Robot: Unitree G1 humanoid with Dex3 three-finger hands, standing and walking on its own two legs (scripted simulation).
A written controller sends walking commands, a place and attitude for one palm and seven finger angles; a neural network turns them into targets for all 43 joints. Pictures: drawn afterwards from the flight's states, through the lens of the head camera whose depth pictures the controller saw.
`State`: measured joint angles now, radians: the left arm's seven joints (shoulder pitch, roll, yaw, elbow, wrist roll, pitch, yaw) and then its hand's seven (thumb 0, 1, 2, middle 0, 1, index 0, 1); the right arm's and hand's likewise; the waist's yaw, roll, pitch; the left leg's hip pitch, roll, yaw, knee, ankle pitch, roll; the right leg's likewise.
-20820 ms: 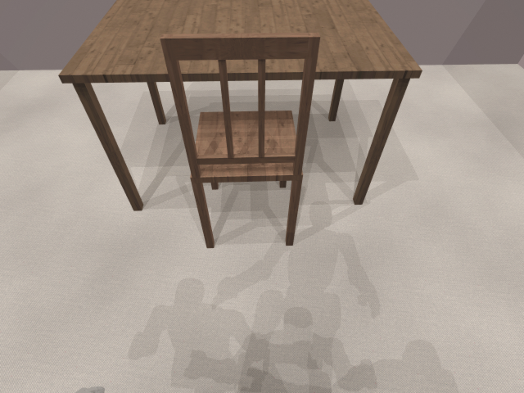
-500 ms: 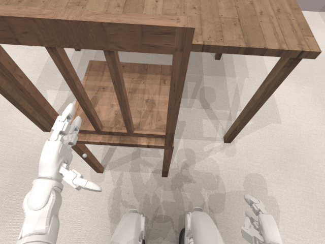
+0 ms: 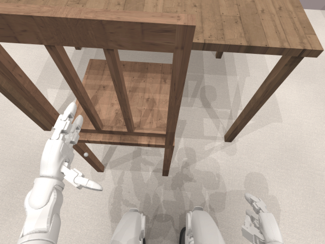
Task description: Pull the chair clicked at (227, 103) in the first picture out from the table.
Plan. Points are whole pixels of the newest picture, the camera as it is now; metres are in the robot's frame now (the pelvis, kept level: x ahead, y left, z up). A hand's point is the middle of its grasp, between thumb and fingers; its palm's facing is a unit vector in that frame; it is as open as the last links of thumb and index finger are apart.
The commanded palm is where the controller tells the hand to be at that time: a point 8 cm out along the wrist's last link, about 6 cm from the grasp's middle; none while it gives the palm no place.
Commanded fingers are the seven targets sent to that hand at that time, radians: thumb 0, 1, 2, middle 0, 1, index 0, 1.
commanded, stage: aim the fingers beside a spindle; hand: left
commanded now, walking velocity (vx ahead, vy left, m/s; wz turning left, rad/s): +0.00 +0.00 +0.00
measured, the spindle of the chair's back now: (82, 96) +0.45 +0.22 +0.05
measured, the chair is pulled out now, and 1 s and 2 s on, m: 0.00 0.00 0.00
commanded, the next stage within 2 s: push the fingers through the gap in 0.12 s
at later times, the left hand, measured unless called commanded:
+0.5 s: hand (84, 146) +0.33 +0.19 +0.02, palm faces -0.05 -1.00 -0.05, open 16.9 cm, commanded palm +0.32 +0.25 +0.02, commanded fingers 0.00 -0.50 0.30 -0.06 -0.08 -0.06 -0.08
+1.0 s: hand (88, 129) +0.37 +0.19 +0.02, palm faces -0.05 -1.00 -0.04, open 16.9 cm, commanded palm +0.36 +0.25 +0.02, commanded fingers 0.00 -0.50 0.30 -0.06 -0.08 -0.06 -0.08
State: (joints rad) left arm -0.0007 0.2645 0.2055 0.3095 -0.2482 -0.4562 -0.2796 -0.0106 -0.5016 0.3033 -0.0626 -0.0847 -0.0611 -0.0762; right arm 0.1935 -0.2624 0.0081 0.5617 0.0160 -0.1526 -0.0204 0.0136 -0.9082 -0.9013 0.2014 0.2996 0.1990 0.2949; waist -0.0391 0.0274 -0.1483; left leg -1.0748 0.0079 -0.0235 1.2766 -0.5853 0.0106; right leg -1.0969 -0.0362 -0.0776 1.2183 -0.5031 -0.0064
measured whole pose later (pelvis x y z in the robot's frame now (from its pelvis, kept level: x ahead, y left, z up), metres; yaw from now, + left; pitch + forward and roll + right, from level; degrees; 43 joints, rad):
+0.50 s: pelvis +0.00 +0.00 +0.00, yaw +0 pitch +22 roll -2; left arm -0.09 0.28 0.23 0.38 -0.24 -0.44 -0.29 -0.01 -0.50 0.30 -0.06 -0.08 -0.06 -0.08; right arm 0.19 -0.26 0.01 0.58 0.01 -0.15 -0.03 0.01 -0.91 -0.90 0.20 0.30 0.20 0.29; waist -0.05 0.02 -0.15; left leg -1.09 0.01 -0.02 1.28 -0.58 0.02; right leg -1.11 -0.04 -0.08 1.22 -0.50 0.00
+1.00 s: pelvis +0.00 +0.01 +0.00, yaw -1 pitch +23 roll -3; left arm -0.28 0.30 0.26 0.56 -0.21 -0.45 -0.27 -0.01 -0.50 0.30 -0.06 -0.08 -0.06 -0.08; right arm 0.23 -0.27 0.01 0.60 0.01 -0.12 -0.01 0.01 -0.91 -0.90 0.20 0.30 0.20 0.29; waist -0.07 0.03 -0.14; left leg -1.10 0.01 -0.01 1.27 -0.58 0.03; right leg -1.12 -0.03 -0.06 1.20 -0.48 0.01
